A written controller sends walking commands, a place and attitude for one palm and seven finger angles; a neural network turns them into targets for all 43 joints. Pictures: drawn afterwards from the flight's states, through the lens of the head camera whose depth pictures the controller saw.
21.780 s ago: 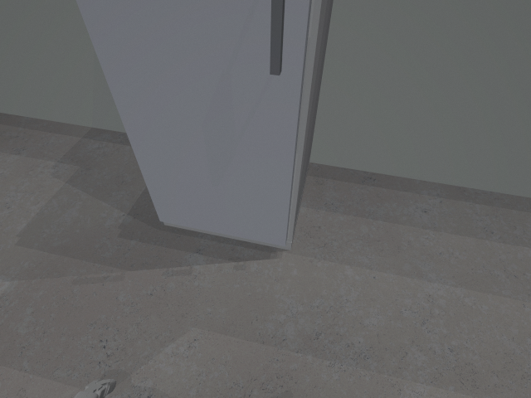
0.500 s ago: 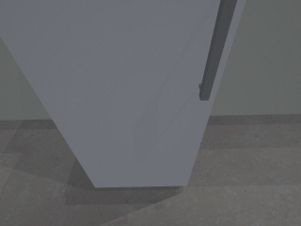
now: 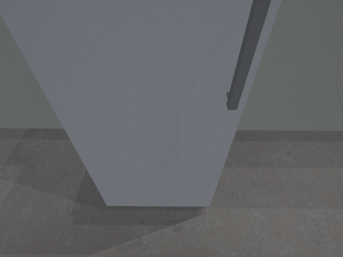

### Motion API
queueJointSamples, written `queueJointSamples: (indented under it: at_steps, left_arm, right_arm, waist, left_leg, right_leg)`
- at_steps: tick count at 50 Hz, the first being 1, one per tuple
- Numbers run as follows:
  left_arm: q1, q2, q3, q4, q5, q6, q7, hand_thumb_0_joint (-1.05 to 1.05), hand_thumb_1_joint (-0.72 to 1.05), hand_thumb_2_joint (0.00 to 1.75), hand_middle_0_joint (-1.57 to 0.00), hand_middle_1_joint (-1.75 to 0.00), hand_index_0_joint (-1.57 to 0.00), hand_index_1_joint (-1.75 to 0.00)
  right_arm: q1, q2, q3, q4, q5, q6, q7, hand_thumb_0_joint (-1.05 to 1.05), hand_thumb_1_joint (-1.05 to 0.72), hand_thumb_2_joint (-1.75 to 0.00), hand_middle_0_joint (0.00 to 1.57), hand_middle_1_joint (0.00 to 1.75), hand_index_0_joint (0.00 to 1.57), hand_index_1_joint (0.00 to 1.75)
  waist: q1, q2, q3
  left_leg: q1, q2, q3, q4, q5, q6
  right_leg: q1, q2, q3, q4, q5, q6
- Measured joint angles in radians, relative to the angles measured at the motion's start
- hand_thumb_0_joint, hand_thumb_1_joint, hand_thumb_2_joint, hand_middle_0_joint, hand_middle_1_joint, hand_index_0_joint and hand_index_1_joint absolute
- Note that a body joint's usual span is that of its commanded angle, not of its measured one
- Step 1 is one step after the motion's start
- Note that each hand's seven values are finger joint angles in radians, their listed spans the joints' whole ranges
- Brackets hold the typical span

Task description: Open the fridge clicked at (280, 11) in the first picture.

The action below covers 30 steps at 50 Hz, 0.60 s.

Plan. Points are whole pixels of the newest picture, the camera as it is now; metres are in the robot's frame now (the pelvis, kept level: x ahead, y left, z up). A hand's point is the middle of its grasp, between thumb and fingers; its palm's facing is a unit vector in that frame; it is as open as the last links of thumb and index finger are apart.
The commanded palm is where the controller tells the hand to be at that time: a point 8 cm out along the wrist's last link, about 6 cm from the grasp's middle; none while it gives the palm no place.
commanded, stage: look again from close up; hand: right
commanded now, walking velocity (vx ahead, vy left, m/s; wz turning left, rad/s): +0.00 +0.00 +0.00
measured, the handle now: (242, 56) +0.49 -0.12 +0.25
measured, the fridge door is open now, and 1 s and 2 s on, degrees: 0 0 0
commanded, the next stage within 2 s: raise the hand to about handle height in 0.54 s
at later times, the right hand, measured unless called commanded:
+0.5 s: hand out of the picture -0.05 -0.16 -0.18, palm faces +0.04 +0.99 -0.17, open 7.3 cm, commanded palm none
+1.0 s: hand (246, 226) +0.20 -0.14 +0.02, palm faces -0.06 +1.00 -0.04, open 8.1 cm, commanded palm +0.12 -0.22 +0.01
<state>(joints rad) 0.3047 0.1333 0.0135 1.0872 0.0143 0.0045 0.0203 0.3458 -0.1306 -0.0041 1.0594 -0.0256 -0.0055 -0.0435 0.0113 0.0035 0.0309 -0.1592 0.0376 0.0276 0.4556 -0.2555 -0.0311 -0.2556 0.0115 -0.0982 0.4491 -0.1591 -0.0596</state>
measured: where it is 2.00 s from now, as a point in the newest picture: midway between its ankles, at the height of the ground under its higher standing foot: outside the picture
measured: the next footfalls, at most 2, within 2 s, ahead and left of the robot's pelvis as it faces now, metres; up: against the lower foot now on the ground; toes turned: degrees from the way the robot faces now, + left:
none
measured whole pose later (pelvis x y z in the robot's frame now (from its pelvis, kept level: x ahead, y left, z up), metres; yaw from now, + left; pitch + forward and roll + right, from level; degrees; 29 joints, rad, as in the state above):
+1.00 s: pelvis +0.00 +0.03 -0.03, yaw -1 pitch +2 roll +0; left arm 0.17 0.24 0.04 0.57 -0.04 -0.22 0.02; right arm 0.42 -0.22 -0.12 0.05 0.22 -0.38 0.28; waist 0.04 0.02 -0.10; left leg -0.42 0.01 0.05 0.80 -0.43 0.02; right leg -0.51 -0.02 -0.06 0.76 -0.29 -0.02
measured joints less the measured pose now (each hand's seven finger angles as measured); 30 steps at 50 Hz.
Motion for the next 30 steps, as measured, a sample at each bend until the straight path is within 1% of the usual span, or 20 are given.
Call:
queueJointSamples:
  at_steps: [17, 30]
  left_arm:
    - [0.003, -0.001, 0.009, 0.002, 0.002, 0.012, -0.006, 0.00, 0.91, 0.90, -0.20, -0.30, -0.19, -0.30]
    - [-0.011, 0.002, 0.007, 0.008, 0.001, 0.005, -0.003, 0.00, 0.92, 0.90, -0.20, -0.30, -0.19, -0.30]
  right_arm:
    - [0.051, 0.003, -0.004, 0.021, -0.003, 0.004, 0.004, 0.00, -0.91, -0.90, 0.20, 0.30, 0.20, 0.29]
    - [0.028, 0.012, 0.000, 0.023, -0.003, -0.006, 0.005, 0.00, -0.91, -0.90, 0.20, 0.30, 0.20, 0.29]
  waist:
    - [-0.006, -0.008, 0.005]
    - [-0.008, -0.008, 0.001]
  left_leg:
    - [-0.046, -0.002, 0.002, 0.006, 0.018, 0.005]
    - [-0.046, -0.001, 0.002, 0.005, 0.015, 0.004]
  right_leg:
    - [-0.041, -0.001, 0.003, -0.007, 0.025, 0.003]
    - [-0.037, 0.001, 0.004, -0.016, 0.028, 0.003]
